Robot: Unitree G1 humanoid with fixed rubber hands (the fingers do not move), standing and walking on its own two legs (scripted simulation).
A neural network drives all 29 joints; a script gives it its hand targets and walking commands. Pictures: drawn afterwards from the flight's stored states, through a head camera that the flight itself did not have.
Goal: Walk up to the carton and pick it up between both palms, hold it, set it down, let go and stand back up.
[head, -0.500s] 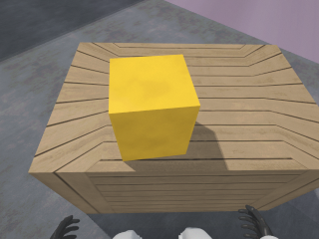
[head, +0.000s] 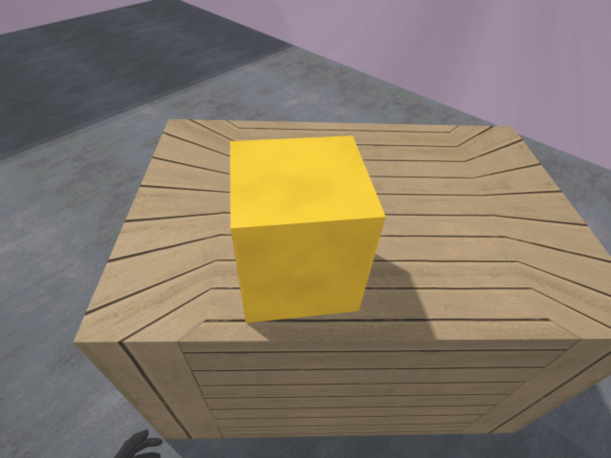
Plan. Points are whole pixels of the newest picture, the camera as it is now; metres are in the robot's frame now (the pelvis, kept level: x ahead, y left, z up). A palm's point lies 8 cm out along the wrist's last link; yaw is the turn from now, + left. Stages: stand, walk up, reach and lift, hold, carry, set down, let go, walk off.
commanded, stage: walk up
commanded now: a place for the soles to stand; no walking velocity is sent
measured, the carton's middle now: (298, 231) +0.49 +0.02 +0.00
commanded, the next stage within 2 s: reach and lift in 1.22 s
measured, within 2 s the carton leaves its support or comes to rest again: neither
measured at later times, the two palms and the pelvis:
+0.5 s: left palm out of the picture +0.12 +0.26 -0.09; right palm out of the picture +0.14 -0.26 -0.09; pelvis +0.02 +0.00 +0.00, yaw +0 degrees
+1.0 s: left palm out of the picture +0.10 +0.25 -0.10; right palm out of the picture +0.10 -0.27 -0.10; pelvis +0.00 -0.01 +0.00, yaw +0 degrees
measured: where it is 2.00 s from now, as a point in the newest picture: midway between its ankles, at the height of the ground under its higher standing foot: outside the picture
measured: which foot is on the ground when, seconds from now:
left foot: down 0.00-1.00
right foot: down 0.00-1.00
